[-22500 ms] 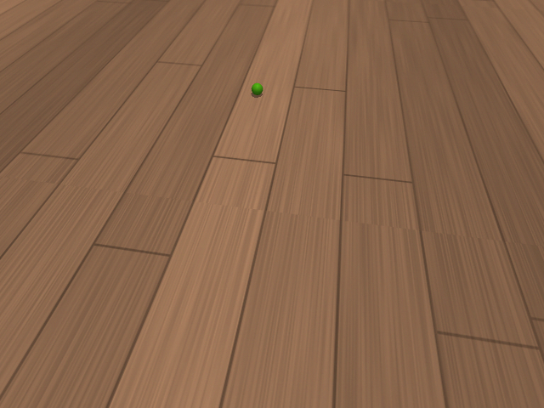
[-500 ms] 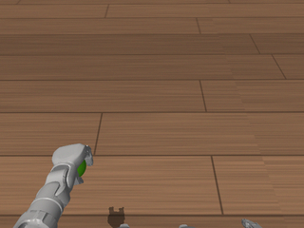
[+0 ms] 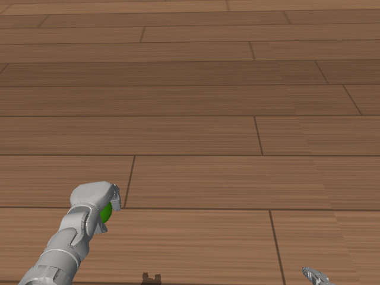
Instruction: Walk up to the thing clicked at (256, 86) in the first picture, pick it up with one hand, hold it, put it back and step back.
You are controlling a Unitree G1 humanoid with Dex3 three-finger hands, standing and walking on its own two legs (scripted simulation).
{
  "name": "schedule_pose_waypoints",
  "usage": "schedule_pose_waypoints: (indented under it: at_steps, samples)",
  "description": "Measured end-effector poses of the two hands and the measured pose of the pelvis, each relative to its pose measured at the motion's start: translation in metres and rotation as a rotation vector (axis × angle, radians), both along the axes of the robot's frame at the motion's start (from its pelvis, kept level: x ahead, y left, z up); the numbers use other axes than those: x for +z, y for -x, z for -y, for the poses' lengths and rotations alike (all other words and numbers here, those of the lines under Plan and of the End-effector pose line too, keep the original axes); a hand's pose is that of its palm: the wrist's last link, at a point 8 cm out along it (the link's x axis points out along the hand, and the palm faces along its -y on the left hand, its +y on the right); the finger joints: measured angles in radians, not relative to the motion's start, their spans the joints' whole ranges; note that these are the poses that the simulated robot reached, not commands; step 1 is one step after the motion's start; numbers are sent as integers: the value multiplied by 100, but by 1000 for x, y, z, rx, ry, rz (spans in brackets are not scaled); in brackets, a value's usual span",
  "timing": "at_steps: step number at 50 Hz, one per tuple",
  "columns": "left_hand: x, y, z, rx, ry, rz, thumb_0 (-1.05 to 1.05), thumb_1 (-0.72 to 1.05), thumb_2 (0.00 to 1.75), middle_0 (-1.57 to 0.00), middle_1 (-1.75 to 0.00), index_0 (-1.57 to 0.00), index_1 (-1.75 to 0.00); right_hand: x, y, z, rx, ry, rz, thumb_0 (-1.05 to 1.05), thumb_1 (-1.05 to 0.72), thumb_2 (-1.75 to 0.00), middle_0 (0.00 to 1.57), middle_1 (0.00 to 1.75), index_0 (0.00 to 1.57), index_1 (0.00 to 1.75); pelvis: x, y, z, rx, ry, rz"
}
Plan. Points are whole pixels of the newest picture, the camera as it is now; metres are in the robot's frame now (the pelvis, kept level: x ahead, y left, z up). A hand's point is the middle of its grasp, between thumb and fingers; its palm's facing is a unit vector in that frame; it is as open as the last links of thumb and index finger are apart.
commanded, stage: hold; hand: left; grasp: from above
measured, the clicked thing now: (95, 210) +0.32 +0.24 -0.07
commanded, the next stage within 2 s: crouch in 1.42 s
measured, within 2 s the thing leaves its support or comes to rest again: neither
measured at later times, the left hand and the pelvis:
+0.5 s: hand (96, 222) +0.27 +0.22 -0.04, palm faces -0.45 -0.07 -0.89, open 7.7 cm; pelvis -0.02 +0.00 +0.01, yaw +0 degrees
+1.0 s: hand (96, 222) +0.27 +0.21 -0.03, palm faces -0.46 -0.07 -0.88, open 7.7 cm; pelvis -0.02 -0.01 +0.01, yaw +0 degrees
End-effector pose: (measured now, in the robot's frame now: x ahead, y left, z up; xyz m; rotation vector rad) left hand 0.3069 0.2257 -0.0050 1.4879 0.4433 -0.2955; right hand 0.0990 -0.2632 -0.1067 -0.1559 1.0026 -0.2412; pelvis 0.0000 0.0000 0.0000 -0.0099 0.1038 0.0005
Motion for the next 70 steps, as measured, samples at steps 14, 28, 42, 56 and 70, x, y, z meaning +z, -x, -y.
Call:
schedule_pose_waypoints:
  at_steps: [14, 28, 42, 56, 70]
  samples:
    - [13, 17, 0, -9, 0, 2, 1, 6, 62, -55, -73, -91, -81, 4, -3, -6, 23, -17, 16, 1, -91, -90, 20, 30, 20, 30, 5, 9, 1, 0, -4, 37]
    - [22, 30, 6, -23, 11, 0, 1, 6, 62, -54, -73, -90, -82, 11, -7, -4, 33, -17, 54, 1, -91, -90, 20, 30, 20, 30, 9, 18, 4, 0, -7, 67]
    - [33, 31, 7, -24, 6, 18, 1, 7, 62, -53, -74, -90, -82, 14, -16, -8, 44, -28, 79, 1, -91, -90, 20, 30, 20, 30, 12, 19, 5, -1, -10, 83]
    - [30, 30, 9, -36, 12, -12, 1, 6, 63, -53, -74, -89, -83, 15, -22, -7, 45, -26, 68, 1, -91, -90, 20, 30, 20, 30, 13, 14, 7, 1, -12, 80]
    - [36, 23, 9, -24, 9, 8, 1, 6, 63, -53, -75, -90, -83, 16, -22, -3, 25, -25, 61, 1, -91, -90, 20, 30, 20, 30, 15, 10, 7, 0, -11, 83]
